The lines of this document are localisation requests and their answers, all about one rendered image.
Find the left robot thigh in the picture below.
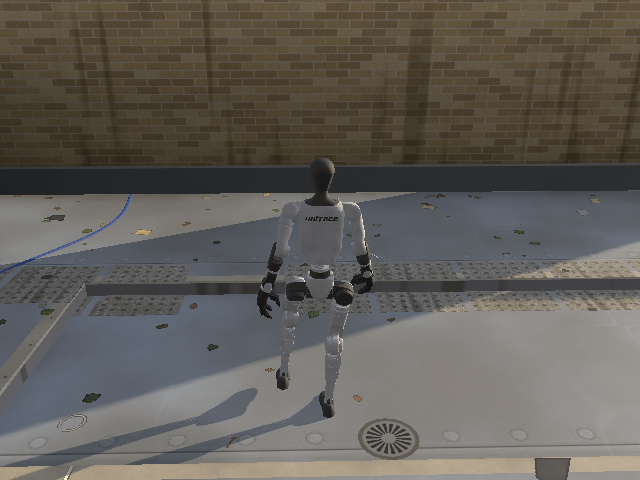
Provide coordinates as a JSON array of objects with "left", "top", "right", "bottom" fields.
[{"left": 284, "top": 276, "right": 306, "bottom": 329}]

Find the robot right hand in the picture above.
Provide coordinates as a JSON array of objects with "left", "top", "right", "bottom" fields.
[{"left": 351, "top": 274, "right": 374, "bottom": 294}]

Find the robot left hand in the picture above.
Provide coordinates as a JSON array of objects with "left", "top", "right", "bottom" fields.
[{"left": 257, "top": 289, "right": 280, "bottom": 319}]

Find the left robot forearm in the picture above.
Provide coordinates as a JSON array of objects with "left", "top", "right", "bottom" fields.
[{"left": 260, "top": 242, "right": 283, "bottom": 293}]

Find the robot left upper arm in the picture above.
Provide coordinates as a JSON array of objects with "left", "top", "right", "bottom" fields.
[{"left": 274, "top": 201, "right": 301, "bottom": 258}]

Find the robot right upper arm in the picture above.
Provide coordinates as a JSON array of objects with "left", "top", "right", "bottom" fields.
[{"left": 342, "top": 202, "right": 367, "bottom": 256}]

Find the right robot forearm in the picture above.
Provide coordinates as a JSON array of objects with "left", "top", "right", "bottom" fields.
[{"left": 356, "top": 241, "right": 373, "bottom": 278}]

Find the robot left shin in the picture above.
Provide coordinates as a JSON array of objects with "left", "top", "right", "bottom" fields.
[{"left": 280, "top": 311, "right": 295, "bottom": 377}]

